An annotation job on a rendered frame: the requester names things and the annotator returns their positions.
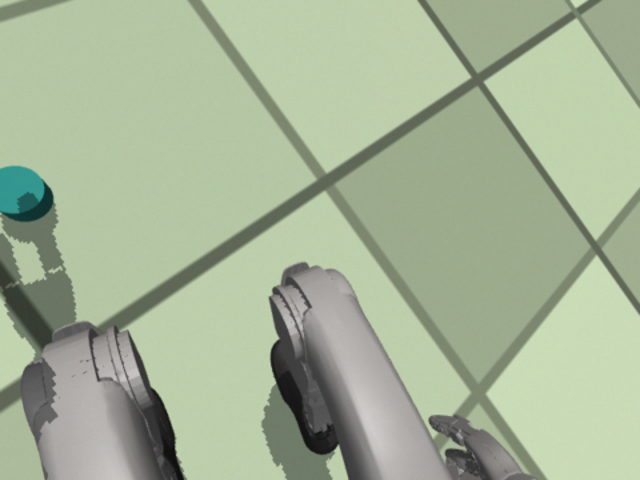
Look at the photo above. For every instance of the left robot foot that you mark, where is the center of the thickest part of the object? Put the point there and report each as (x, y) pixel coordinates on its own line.
(167, 436)

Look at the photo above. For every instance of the right robot foot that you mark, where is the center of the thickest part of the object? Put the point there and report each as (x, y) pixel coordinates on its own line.
(321, 442)

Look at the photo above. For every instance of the right robot hand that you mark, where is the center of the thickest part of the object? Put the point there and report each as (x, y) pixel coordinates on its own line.
(485, 458)

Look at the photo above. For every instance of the tin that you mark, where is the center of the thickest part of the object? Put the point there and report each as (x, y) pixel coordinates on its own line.
(24, 196)

